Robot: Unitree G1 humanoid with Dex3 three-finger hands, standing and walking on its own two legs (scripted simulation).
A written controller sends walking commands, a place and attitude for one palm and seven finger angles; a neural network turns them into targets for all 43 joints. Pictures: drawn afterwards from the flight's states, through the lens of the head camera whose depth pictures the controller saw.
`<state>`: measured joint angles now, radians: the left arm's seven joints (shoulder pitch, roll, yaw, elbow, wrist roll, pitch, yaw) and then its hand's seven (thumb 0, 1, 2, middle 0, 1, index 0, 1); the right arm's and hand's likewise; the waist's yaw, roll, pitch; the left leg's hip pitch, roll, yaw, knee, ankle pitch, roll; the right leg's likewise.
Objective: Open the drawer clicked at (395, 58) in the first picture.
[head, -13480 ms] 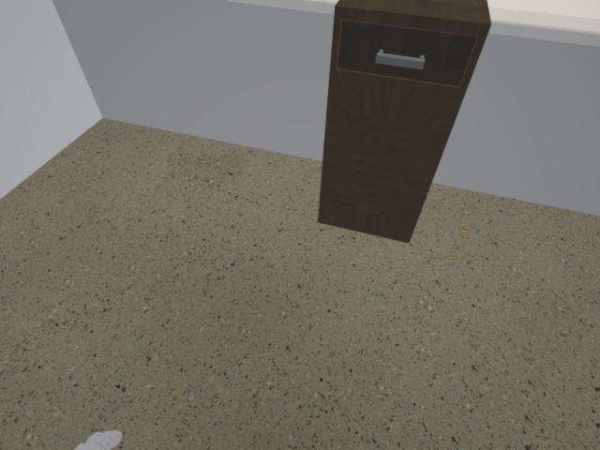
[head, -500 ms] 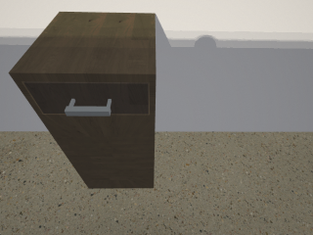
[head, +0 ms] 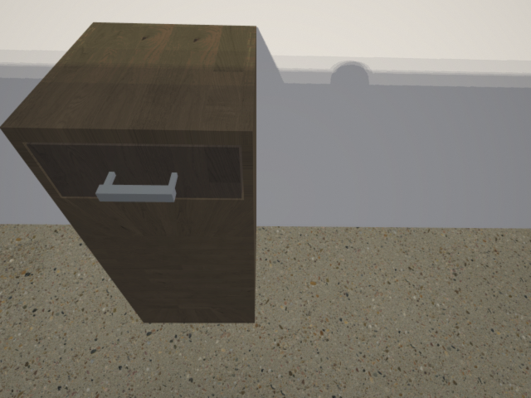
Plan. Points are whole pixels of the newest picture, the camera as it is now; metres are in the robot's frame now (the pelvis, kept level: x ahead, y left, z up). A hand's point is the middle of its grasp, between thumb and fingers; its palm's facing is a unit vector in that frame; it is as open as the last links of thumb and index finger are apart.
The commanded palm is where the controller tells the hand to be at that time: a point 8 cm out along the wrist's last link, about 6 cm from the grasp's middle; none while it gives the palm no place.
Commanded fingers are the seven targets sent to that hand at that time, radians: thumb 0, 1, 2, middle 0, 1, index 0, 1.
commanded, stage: come to a stop and stand still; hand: left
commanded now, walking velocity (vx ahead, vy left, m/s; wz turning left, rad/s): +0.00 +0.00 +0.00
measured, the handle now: (139, 185) +0.46 +0.27 +0.03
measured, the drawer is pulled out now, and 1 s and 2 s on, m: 0.00 0.00 0.00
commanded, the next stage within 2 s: look again from close up in 0.82 s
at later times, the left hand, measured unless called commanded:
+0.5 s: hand out of the picture -0.02 +0.15 -0.17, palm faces +0.05 -0.98 -0.19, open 7.3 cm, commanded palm none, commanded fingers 0.00 0.90 0.90 -0.20 -0.30 -0.20 -0.30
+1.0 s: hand out of the picture -0.03 +0.14 -0.18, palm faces +0.06 -0.98 -0.19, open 7.3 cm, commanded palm none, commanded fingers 0.00 0.90 0.90 -0.20 -0.30 -0.20 -0.30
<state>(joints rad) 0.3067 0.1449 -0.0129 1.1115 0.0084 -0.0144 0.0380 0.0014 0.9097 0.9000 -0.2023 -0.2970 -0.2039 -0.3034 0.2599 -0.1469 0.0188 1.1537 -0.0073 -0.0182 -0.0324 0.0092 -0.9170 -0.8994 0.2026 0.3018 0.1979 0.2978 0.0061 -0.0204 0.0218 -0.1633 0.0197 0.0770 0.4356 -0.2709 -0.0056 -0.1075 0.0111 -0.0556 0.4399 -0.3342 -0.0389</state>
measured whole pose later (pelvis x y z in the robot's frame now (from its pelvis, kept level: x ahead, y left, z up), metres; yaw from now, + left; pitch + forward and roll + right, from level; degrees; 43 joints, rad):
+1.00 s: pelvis +0.00 -0.03 +0.00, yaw +0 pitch +0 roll +1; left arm 0.34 0.14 0.00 1.12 0.01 -0.02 0.04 0.00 0.91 0.90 -0.20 -0.30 -0.20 -0.30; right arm 0.28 -0.14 0.01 1.16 -0.01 -0.01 -0.04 0.01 -0.91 -0.90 0.20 0.30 0.20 0.30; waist 0.01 -0.01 0.02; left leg -0.16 0.06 0.05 0.43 -0.26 -0.05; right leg -0.10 0.05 -0.08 0.42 -0.33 -0.08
